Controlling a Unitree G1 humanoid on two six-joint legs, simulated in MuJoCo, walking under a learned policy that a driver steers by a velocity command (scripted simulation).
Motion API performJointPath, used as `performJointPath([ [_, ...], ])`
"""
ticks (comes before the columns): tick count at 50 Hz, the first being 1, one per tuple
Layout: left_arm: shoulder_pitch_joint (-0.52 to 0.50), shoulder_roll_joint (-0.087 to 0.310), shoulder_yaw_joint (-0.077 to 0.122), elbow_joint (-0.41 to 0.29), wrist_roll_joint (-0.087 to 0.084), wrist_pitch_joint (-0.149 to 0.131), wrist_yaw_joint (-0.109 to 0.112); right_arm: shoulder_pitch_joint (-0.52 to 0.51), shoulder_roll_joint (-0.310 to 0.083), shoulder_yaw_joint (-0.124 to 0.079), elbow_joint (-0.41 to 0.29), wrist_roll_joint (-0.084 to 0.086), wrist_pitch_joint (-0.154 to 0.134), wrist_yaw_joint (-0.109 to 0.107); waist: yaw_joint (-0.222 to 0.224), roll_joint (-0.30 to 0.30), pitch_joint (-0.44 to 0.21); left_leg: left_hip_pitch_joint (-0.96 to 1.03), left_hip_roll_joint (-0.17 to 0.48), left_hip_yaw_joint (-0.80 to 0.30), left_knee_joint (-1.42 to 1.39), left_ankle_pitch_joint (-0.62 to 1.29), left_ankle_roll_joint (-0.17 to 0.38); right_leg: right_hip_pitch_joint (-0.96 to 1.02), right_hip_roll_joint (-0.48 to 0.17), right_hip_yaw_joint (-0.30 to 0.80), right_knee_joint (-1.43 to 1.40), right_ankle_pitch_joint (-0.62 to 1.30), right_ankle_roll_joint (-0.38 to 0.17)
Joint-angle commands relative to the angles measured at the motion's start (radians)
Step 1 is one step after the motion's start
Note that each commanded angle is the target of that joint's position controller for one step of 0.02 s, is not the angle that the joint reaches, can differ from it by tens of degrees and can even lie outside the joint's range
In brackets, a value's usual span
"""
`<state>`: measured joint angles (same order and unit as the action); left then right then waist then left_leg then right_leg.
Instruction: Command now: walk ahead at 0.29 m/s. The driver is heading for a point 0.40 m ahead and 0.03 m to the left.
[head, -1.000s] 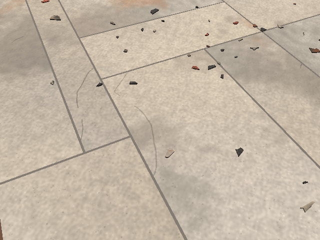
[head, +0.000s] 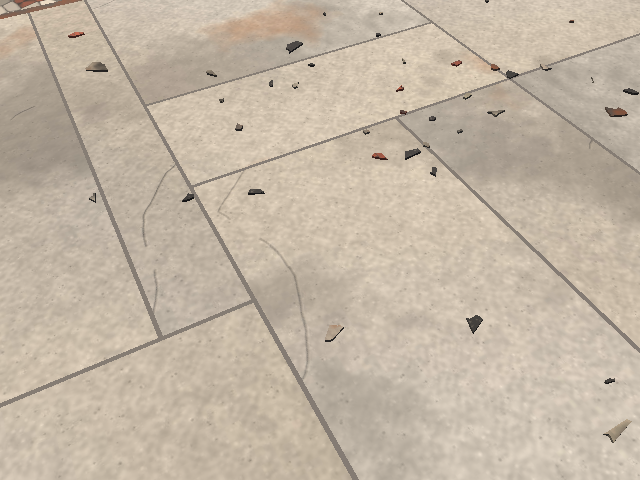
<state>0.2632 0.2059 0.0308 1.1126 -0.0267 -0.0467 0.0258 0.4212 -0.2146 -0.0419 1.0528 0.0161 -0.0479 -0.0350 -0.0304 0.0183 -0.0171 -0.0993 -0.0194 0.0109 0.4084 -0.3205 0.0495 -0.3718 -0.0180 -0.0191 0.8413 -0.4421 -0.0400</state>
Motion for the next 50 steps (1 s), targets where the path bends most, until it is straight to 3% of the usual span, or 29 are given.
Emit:
performJointPath([
  [1,-0.122,0.077,0.017,-0.089,-0.009,-0.055,-0.019,0.012,-0.152,-0.032,-0.051,0.013,-0.017,0.002,-0.004,0.072,0.168,0.004,0.282,-0.299,-0.266,-0.151,0.152,-0.196,-0.059,0.009,-0.111,0.022,-0.015],
  [3,-0.06,0.061,0.02,-0.067,-0.011,-0.059,-0.029,-0.003,-0.175,-0.037,-0.057,0.019,-0.008,0.007,0.036,0.089,0.132,-0.123,0.223,-0.195,-0.212,-0.126,0.135,0.042,0.0,-0.068,-0.257,0.138,0.002],
  [5,0.096,0.08,0.04,-0.006,-0.01,-0.049,-0.027,-0.013,-0.171,-0.033,-0.068,0.02,-0.007,0.01,0.102,0.065,0.088,-0.264,0.177,-0.154,-0.101,-0.082,0.117,0.301,0.065,-0.108,-0.321,0.229,0.016],
  [6,0.195,0.109,0.055,0.013,-0.01,-0.046,-0.021,-0.045,-0.147,-0.023,-0.081,0.016,-0.015,0.013,0.158,0.014,0.058,-0.335,0.137,-0.098,0.065,0.02,0.082,0.422,0.015,-0.025,-0.367,0.203,-0.008],
  [7,0.325,0.205,0.075,0.022,-0.001,-0.046,-0.011,-0.076,-0.063,0.002,-0.114,-0.007,-0.025,0.022,0.191,-0.234,-0.008,-0.462,0.045,0.029,0.474,-0.05,0.01,0.528,-0.23,0.328,-0.51,0.078,-0.088],
  [8,0.381,0.262,0.076,0.027,0.022,-0.062,-0.028,-0.056,-0.018,0.005,-0.147,0.017,-0.046,0.019,0.167,-0.359,-0.043,-0.66,-0.05,-0.044,0.737,-0.235,0.003,0.58,-0.395,0.787,-0.696,-0.121,-0.236],
  [9,0.264,0.207,0.055,0.005,0.022,-0.079,-0.035,-0.077,-0.081,-0.005,-0.156,0.041,-0.062,0.021,0.115,-0.198,0.054,-0.747,0.034,-0.122,0.877,-0.179,0.03,0.497,-0.412,0.767,-0.696,-0.211,-0.24],
  [10,0.166,0.144,0.036,-0.032,0.015,-0.087,-0.042,-0.112,-0.109,-0.01,-0.164,0.044,-0.072,0.03,0.09,-0.129,0.113,-0.769,0.083,-0.125,0.883,-0.061,0.054,0.43,-0.358,0.612,-0.69,-0.161,-0.196],
  [11,0.096,0.127,0.025,-0.056,0.017,-0.087,-0.05,-0.111,-0.112,-0.015,-0.153,0.031,-0.074,0.03,0.06,-0.089,0.124,-0.731,0.12,-0.106,0.839,0.034,0.056,0.378,-0.3,0.474,-0.7,-0.027,-0.161],
  [13,0.08,0.091,0.011,-0.067,0.025,-0.076,-0.051,-0.119,-0.135,-0.033,-0.147,0.012,-0.066,0.034,0.038,-0.098,0.119,-0.646,0.157,-0.076,0.732,0.131,0.041,0.326,-0.211,0.273,-0.708,0.222,-0.111],
  [15,0.149,0.099,0.01,-0.05,0.029,-0.068,-0.04,-0.136,-0.102,-0.03,-0.148,0.007,-0.051,0.042,0.043,-0.098,0.109,-0.637,0.158,-0.036,0.689,0.178,0.013,0.328,-0.183,0.187,-0.709,0.417,-0.119],
  [18,0.183,0.133,0.014,-0.053,0.032,-0.06,-0.021,-0.272,-0.076,-0.022,-0.205,0.002,-0.043,0.042,0.061,-0.068,0.129,-0.692,0.155,-0.017,0.535,0.256,-0.024,0.33,-0.185,0.137,-0.726,0.55,-0.14],
  [22,0.222,0.147,0.016,-0.065,0.025,-0.053,-0.007,-0.45,-0.056,-0.005,-0.265,0.009,-0.05,0.055,0.102,-0.079,0.154,-0.612,0.107,0.033,0.264,0.389,-0.029,0.313,-0.164,0.078,-0.764,0.523,-0.131],
  [26,0.249,0.149,0.02,-0.052,0.022,-0.033,0.0,-0.509,-0.064,-0.003,-0.298,0.006,-0.062,0.078,0.082,-0.101,0.148,-0.502,0.052,0.042,0.131,0.401,0.008,0.383,-0.182,0.032,-0.656,0.813,-0.104],
  [28,0.209,0.169,0.028,-0.065,0.026,-0.023,0.005,-0.392,-0.121,-0.025,-0.267,-0.001,-0.067,0.08,0.008,-0.146,0.048,-0.357,0.005,0.04,0.125,0.369,0.043,0.45,-0.188,0.035,-0.52,1.045,-0.07],
  [29,0.176,0.172,0.029,-0.075,0.027,-0.016,0.005,-0.249,-0.156,-0.043,-0.219,-0.005,-0.07,0.077,-0.064,-0.149,-0.035,-0.203,-0.025,0.052,0.1,0.397,0.065,0.455,-0.16,0.021,-0.372,1.121,-0.047],
  [30,0.173,0.168,0.026,-0.085,0.03,-0.015,0.0,-0.134,-0.196,-0.057,-0.183,-0.013,-0.069,0.069,-0.118,-0.12,-0.114,0.002,0.024,0.022,0.071,0.587,0.091,0.364,-0.112,0.002,-0.184,1.025,-0.007],
  [31,0.226,0.106,0.007,-0.11,0.055,-0.023,-0.006,-0.023,-0.274,-0.066,-0.158,-0.048,-0.062,0.059,-0.097,0.069,-0.274,0.345,0.256,-0.205,0.187,1.012,0.174,0.096,-0.014,-0.019,0.153,0.511,0.03],
  [32,0.408,-0.004,-0.024,-0.06,0.026,-0.036,-0.021,-0.021,-0.252,-0.05,-0.149,-0.05,-0.054,0.065,-0.022,0.279,-0.495,0.569,0.494,-0.586,0.101,1.145,0.388,-0.104,0.129,0.09,0.505,-0.25,0.07],
  [33,0.374,0.099,0.004,-0.043,0.009,-0.045,-0.026,-0.075,-0.195,-0.04,-0.163,-0.029,-0.042,0.069,-0.041,0.126,-0.468,0.411,0.43,-0.547,0.033,0.94,0.353,-0.097,0.074,0.209,0.567,-0.216,0.063],
  [34,0.236,0.124,0.013,-0.088,-0.01,-0.041,-0.022,-0.204,-0.157,-0.028,-0.186,-0.016,-0.037,0.066,-0.019,0.082,-0.267,0.242,0.378,-0.389,-0.003,0.79,0.295,-0.173,0.02,0.138,0.542,-0.169,0.063],
  [35,0.161,0.113,0.013,-0.105,0.001,-0.03,-0.01,-0.285,-0.121,-0.013,-0.192,-0.014,-0.04,0.065,0.011,-0.014,-0.144,0.055,0.327,-0.29,-0.059,0.738,0.252,-0.159,-0.028,0.101,0.461,-0.105,0.071],
  [36,0.138,0.117,0.024,-0.109,0.013,-0.013,0.005,-0.327,-0.091,-0.002,-0.193,-0.02,-0.046,0.064,0.038,-0.021,-0.095,-0.072,0.288,-0.225,-0.091,0.697,0.226,-0.105,-0.062,0.099,0.381,-0.062,0.073],
  [40,0.178,0.042,0.014,-0.11,0.026,0.03,0.03,-0.347,-0.11,-0.005,-0.156,-0.057,-0.045,0.059,0.097,0.074,-0.065,-0.298,0.22,-0.096,-0.157,0.638,0.217,0.101,-0.066,0.057,0.069,0.002,0.08],
  [43,0.116,0.08,0.021,-0.124,0.03,0.051,0.032,-0.335,-0.142,-0.013,-0.148,-0.041,-0.027,0.041,0.076,0.083,-0.103,-0.293,0.225,-0.118,-0.193,0.287,0.202,0.162,-0.06,0.043,-0.098,0.152,0.074],
  [46,0.075,0.092,0.031,-0.125,0.043,0.061,0.026,-0.345,-0.124,-0.005,-0.136,-0.022,-0.005,0.029,0.087,0.081,-0.026,-0.382,0.185,-0.126,-0.216,-0.145,0.129,0.243,-0.034,0.011,-0.245,0.256,0.048],
  [48,0.055,0.104,0.031,-0.136,0.055,0.057,0.027,-0.29,-0.087,0.009,-0.108,-0.021,0.001,0.027,0.078,0.034,0.043,-0.388,0.141,-0.119,-0.181,-0.256,0.05,0.236,-0.079,0.063,-0.389,0.264,0.015],
  [49,0.03,0.164,0.042,-0.142,0.047,0.052,0.032,-0.241,-0.095,0.003,-0.102,-0.022,0.003,0.025,0.026,-0.049,0.082,-0.369,0.086,-0.075,-0.132,-0.204,0.016,0.173,-0.113,0.102,-0.429,0.202,-0.013],
  [50,0.014,0.169,0.048,-0.122,0.035,0.044,0.028,-0.221,-0.09,0.002,-0.098,-0.023,0.01,0.017,0.002,-0.149,0.093,-0.256,0.04,-0.012,-0.092,-0.103,-0.003,0.039,-0.095,0.104,-0.468,0.023,-0.026],
])
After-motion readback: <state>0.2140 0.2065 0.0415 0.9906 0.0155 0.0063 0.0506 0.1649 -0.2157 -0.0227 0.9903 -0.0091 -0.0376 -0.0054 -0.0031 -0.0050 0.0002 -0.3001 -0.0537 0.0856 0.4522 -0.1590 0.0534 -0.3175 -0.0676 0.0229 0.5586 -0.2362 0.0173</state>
